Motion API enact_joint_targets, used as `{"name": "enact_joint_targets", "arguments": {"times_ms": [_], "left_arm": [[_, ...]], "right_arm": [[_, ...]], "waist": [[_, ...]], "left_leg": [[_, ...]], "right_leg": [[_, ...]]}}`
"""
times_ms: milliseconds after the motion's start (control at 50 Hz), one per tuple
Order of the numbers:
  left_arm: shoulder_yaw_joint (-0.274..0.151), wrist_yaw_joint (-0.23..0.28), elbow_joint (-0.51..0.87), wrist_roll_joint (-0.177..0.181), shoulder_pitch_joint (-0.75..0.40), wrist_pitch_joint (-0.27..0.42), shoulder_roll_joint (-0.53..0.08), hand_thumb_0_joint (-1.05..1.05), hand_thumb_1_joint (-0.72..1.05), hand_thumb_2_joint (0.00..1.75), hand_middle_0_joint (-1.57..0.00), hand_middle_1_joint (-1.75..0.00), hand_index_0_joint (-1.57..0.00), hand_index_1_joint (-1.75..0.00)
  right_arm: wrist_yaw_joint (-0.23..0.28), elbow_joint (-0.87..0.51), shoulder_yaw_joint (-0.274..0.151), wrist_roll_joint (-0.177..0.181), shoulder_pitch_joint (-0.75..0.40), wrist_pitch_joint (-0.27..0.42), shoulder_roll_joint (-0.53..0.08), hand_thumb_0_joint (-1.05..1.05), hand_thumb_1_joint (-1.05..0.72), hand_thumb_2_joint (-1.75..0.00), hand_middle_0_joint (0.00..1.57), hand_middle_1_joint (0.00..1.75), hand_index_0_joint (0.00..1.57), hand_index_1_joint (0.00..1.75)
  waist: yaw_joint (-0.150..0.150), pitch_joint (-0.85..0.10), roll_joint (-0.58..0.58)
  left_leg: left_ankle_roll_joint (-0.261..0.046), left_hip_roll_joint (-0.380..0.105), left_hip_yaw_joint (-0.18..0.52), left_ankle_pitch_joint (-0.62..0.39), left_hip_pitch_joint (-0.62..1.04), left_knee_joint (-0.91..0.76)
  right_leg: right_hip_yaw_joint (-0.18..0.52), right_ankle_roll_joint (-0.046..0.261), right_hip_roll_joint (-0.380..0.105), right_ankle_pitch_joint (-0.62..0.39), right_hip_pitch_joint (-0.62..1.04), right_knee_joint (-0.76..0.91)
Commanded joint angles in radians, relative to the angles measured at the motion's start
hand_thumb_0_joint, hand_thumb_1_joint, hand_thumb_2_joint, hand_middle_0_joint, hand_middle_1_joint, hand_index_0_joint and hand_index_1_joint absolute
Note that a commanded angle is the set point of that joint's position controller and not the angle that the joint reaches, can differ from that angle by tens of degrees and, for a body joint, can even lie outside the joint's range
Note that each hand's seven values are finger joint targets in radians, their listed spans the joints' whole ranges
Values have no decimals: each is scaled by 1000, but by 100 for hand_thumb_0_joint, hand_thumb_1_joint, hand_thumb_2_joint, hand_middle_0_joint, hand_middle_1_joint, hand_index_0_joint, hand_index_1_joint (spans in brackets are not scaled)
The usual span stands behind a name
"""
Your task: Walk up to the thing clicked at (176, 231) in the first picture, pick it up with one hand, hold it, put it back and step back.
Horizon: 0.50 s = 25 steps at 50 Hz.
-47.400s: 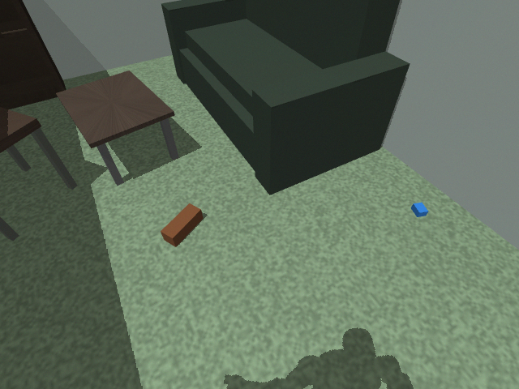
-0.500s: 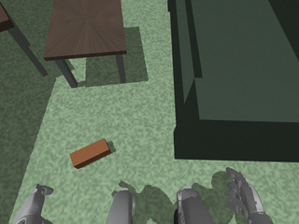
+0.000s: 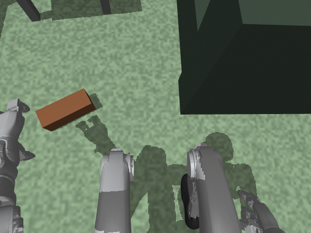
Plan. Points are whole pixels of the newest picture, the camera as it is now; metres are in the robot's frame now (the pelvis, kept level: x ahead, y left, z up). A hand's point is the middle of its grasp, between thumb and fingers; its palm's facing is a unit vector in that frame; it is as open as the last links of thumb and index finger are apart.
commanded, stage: rise first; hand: left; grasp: from above
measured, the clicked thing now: (67, 110) +0.52 +0.37 -0.37
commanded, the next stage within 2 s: none
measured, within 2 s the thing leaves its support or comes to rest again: neither
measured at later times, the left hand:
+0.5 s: hand (33, 123) +0.42 +0.40 -0.21, palm faces -0.38 -0.16 -0.91, open 14.0 cm
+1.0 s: hand (46, 117) +0.45 +0.39 -0.25, palm faces -0.39 -0.21 -0.90, open 14.0 cm
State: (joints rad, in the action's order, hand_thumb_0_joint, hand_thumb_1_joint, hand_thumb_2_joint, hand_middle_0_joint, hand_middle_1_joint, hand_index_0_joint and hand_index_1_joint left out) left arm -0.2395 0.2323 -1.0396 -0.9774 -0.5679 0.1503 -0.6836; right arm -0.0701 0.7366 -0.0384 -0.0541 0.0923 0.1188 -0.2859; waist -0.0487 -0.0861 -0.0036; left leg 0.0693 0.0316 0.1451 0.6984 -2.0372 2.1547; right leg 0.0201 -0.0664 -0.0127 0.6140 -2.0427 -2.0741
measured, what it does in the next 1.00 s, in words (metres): lowers itself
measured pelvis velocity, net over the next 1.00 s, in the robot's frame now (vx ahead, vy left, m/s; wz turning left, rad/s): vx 0.01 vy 0.03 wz -0.07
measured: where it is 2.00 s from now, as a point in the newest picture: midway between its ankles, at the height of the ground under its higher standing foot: (155, 215)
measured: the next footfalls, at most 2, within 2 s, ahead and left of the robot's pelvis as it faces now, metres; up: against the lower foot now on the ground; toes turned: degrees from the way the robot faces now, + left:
none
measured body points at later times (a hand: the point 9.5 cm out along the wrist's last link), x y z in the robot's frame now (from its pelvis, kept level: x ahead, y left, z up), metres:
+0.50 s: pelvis +0.00 +0.03 -0.05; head +0.23 +0.12 +0.33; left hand +0.43 +0.41 -0.16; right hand +0.08 -0.25 -0.15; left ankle +0.08 +0.14 -0.38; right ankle +0.11 -0.14 -0.37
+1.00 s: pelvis +0.01 +0.03 -0.07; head +0.27 +0.09 +0.29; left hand +0.47 +0.39 -0.20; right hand +0.04 -0.25 -0.17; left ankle +0.08 +0.14 -0.38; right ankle +0.11 -0.14 -0.38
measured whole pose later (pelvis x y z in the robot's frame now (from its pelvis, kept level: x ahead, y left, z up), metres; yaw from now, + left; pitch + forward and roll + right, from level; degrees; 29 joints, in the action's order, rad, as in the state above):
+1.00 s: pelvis +0.01 +0.03 -0.07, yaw -4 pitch +35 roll -11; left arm -0.32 0.43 -1.54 -1.18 -0.95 0.15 -0.88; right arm -0.21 0.75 0.07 -0.16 0.17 0.10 -0.29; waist -0.22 -0.02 0.00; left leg 0.02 0.07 0.16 0.74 -2.30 2.42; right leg 0.02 -0.08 -0.01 0.66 -2.24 -2.27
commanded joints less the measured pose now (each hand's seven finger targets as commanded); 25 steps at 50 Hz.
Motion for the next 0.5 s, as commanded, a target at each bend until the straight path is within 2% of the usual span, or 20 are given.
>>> {"name": "enact_joint_targets", "arguments": {"times_ms": [0, 40, 100, 200, 240, 280, 300, 320, 400, 440, 480], "left_arm": [[-91, 57, 74, -67, -271, 39, -433, 0, -56, 104, -7, -104, -6, -104], [-81, 58, 55, -92, -301, 52, -448, 0, -54, 102, -7, -104, -6, -104], [-50, 54, 6, -127, -330, 70, -433, 0, -54, 102, -7, -103, -7, -103], [-45, 73, -39, -169, -403, 94, -456, 0, -53, 102, -8, -99, -7, -100], [-46, 92, -78, -183, -406, 97, -451, 0, -53, 101, -7, -99, -7, -99], [-50, 113, -107, -199, -426, 97, -446, 0, -52, 100, -8, -99, -8, -99], [-54, 127, -102, -202, -457, 96, -448, 0, -52, 100, -7, -100, -7, -100], [-49, 141, -120, -208, -473, 93, -442, 0, -53, 101, -7, -100, -7, -100], [-39, 188, -215, -234, -502, 59, -409, 0, -54, 100, -7, -101, -7, -101], [-52, 210, -197, -231, -553, 45, -423, 0, -53, 100, -7, -102, -7, -102], [-32, 222, -238, -232, -573, 24, -396, 0, -53, 99, -7, -104, -7, -103]], "right_arm": [[8, -59, -71, -5, 138, -1, -209, 0, -88, -89, 20, 30, 20, 30], [3, -49, -64, -8, 146, -17, -212, 0, -88, -89, 20, 30, 20, 30], [-7, -38, -61, -14, 165, -41, -222, 0, -88, -89, 20, 30, 20, 30], [-23, -34, -55, -25, 179, -66, -243, 0, -88, -89, 20, 30, 20, 30], [-30, -29, -47, -30, 186, -70, -244, 0, -88, -89, 20, 30, 20, 30], [-40, -22, -37, -39, 203, -72, -245, 0, -88, -89, 20, 30, 20, 30], [-43, -19, -44, -40, 207, -70, -257, 0, -88, -89, 20, 30, 20, 30], [-47, -17, -44, -44, 213, -69, -262, 0, -88, -89, 20, 30, 20, 30], [-60, -1, -39, -57, 239, -61, -274, 0, -88, -90, 20, 30, 20, 30], [-65, 1, -43, -63, 236, -57, -279, 0, -88, -90, 20, 30, 20, 30], [-72, 4, -38, -69, 245, -50, -276, 0, -89, -90, 20, 30, 20, 30]], "waist": [[-6, -671, -94], [-14, -662, -132], [-35, -629, -184], [-55, -608, -249], [-60, -595, -238], [-65, -623, -267], [-67, -642, -280], [-75, -639, -312], [-105, -620, -321], [-99, -641, -349], [-119, -625, -375]], "left_leg": [[-94, 9, -162, -56, 305, -225], [-92, 12, -154, -66, 321, -222], [-84, 11, -126, -72, 347, -222], [-80, 12, -99, -67, 366, -203], [-81, 14, -96, -76, 354, -190], [-76, 15, -93, -131, 379, -177], [-70, 10, -83, -148, 404, -177], [-64, 8, -77, -157, 412, -179], [-51, -1, -54, -188, 441, -179], [-45, -7, -50, -187, 446, -177], [-42, -9, -43, -187, 456, -178]], "right_leg": [[-89, 79, 17, 47, 405, 229], [-104, 83, 16, 28, 364, 199], [-127, 91, 13, 4, 274, 150], [-141, 97, 7, -20, 165, 91], [-145, 95, 5, -31, 156, 82], [-142, 96, 1, -75, 148, 63], [-144, 97, -2, -91, 123, 49], [-146, 95, -4, -101, 102, 36], [-154, 93, -6, -123, 42, 12], [-153, 92, -10, -129, 35, -1], [-153, 90, -9, -124, 4, -9]]}}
